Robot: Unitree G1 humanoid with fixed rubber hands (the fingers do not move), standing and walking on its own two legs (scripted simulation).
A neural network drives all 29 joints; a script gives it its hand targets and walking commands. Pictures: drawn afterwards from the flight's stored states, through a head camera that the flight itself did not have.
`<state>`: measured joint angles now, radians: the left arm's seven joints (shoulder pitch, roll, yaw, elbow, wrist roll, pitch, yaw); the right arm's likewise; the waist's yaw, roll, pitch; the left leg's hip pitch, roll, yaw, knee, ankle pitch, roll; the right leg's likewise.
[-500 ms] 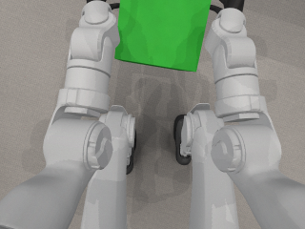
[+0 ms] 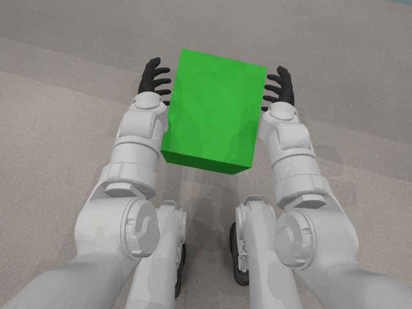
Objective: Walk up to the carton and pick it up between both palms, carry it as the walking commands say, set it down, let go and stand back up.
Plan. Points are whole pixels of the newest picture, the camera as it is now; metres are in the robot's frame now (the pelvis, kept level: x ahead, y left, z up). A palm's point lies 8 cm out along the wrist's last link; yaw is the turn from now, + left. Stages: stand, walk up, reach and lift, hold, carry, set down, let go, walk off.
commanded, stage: reach and lift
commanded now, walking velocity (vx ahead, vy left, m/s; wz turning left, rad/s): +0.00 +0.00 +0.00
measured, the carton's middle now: (210, 120) +0.50 -0.01 -0.10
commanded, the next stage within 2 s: none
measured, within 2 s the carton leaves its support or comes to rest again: neither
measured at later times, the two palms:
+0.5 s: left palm (139, 87) +0.47 +0.11 +0.07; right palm (296, 98) +0.46 -0.14 +0.06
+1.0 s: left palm (125, 69) +0.46 +0.11 +0.14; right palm (317, 81) +0.44 -0.14 +0.13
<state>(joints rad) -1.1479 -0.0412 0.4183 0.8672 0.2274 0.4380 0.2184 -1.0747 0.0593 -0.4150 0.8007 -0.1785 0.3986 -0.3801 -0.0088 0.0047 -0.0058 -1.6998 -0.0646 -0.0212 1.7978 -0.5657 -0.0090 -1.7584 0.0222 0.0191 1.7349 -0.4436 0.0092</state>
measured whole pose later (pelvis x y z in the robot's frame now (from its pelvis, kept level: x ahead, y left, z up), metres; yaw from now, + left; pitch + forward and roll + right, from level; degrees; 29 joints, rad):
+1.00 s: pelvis +0.06 +0.00 +0.14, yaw +0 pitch +23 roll +1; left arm -0.70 -0.18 0.38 0.73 0.29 0.35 0.17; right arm -0.67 0.19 -0.44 0.70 -0.23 0.32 -0.31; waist -0.01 0.00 -0.20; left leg -1.18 -0.07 -0.05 1.27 -0.50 -0.01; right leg -1.24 0.02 0.03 1.24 -0.41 0.01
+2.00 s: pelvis +0.09 +0.00 +0.24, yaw +0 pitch +6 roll +0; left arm -0.48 -0.22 0.33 0.66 0.29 0.45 0.13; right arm -0.47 0.22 -0.40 0.64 -0.25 0.44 -0.27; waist -0.01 0.00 -0.17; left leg -0.50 -0.04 -0.08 0.73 -0.33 0.00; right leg -0.54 0.02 0.03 0.69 -0.25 0.00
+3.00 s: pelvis +0.08 +0.00 +0.25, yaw +0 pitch -3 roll +0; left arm -0.56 -0.20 0.34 0.63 0.29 0.70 0.17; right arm -0.57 0.23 -0.39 0.64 -0.35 0.69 -0.28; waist -0.01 0.01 -0.12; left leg -0.30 -0.04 -0.08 0.65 -0.30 0.00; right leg -0.34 0.03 0.03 0.62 -0.22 0.00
